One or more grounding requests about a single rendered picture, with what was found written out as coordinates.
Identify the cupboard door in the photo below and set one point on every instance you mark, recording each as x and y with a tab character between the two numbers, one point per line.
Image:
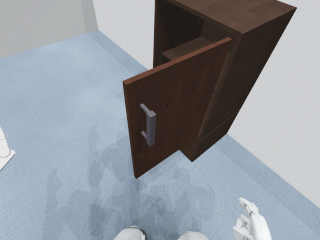
179	93

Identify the robot right hand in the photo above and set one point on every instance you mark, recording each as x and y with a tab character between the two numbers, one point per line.
254	229

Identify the handle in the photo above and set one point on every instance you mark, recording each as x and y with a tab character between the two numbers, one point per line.
150	125

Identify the robot left shin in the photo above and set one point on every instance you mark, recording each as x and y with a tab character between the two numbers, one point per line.
134	227

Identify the robot left hand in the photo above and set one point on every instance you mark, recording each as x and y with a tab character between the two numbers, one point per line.
6	154

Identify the robot left thigh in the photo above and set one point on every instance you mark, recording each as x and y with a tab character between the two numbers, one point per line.
130	234

